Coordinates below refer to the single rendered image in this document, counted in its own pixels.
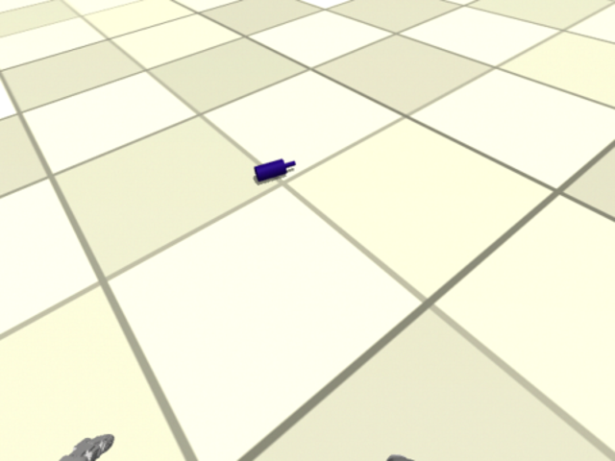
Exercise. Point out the bottle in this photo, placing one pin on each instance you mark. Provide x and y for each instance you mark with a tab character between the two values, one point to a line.
272	169

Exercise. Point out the left robot hand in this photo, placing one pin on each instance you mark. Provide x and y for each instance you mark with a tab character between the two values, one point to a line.
90	450

